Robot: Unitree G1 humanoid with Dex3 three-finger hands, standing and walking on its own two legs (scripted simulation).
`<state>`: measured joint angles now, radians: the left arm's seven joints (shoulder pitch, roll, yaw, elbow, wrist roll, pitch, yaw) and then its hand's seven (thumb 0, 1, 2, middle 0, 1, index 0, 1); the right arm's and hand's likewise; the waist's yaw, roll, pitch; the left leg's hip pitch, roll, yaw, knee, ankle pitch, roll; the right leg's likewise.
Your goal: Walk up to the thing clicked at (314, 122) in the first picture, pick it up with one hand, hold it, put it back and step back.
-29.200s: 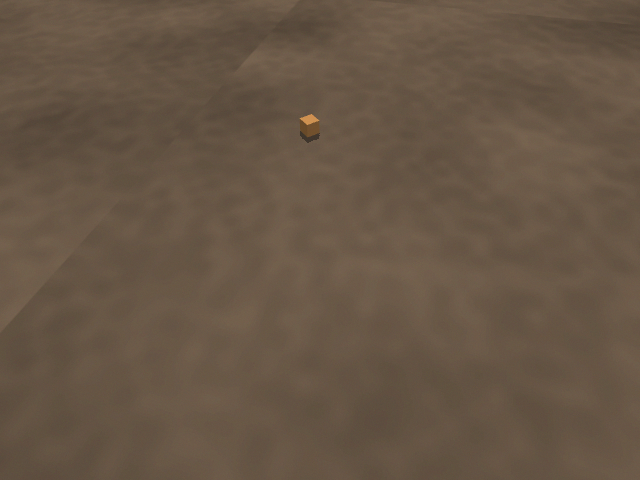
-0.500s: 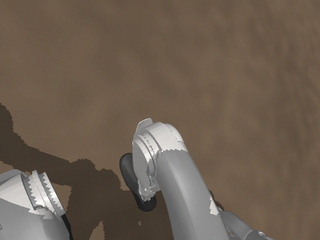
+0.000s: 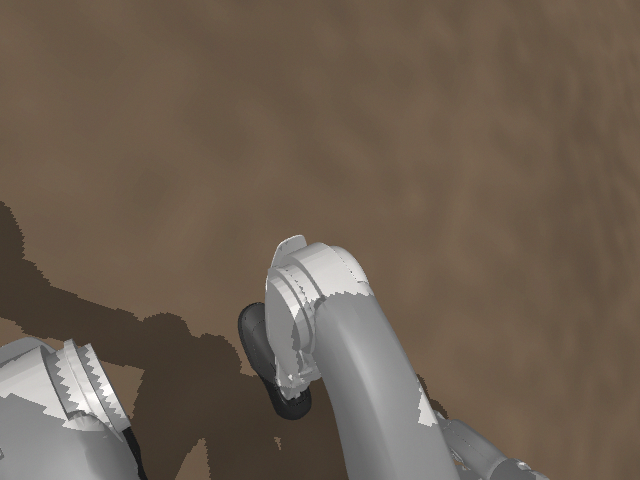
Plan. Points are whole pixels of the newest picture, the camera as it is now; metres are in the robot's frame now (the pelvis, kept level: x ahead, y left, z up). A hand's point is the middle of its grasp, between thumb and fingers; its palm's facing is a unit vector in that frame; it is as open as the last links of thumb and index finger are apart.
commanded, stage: close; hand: left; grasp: from above
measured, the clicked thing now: out of the picture +0.47 +0.30 -0.27
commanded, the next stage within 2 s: settle in 0.18 s
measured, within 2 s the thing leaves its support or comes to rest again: leaves its support in 0.68 s
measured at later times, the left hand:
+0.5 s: hand out of the picture +0.46 +0.30 -0.25, palm faces -0.45 -0.12 -0.89, open 11.0 cm
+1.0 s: hand out of the picture +0.47 +0.32 -0.18, palm faces -0.45 -0.08 -0.89, open 10.9 cm
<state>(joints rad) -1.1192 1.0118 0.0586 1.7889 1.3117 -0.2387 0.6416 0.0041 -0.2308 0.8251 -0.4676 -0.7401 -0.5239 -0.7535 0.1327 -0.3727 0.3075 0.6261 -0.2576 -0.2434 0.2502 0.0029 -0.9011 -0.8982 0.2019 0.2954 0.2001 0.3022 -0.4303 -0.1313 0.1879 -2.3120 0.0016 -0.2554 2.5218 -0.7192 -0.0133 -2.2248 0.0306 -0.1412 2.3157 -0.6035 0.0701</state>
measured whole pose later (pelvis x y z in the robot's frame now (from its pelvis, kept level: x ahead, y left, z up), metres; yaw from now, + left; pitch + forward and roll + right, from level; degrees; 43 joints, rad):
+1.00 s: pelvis +0.01 +0.00 +0.02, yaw +3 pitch +34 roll -12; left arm -0.97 0.79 0.02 1.38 1.21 -0.11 0.35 0.01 -0.18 0.77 -0.51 -0.85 -0.56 -0.78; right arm 0.17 -0.32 0.15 0.67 -0.16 -0.12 0.25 0.00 -0.91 -0.90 0.20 0.30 0.20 0.30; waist -0.31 -0.01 0.01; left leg -2.33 -0.01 -0.19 2.44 -0.73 -0.01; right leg -2.25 0.00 -0.10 2.28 -0.65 0.05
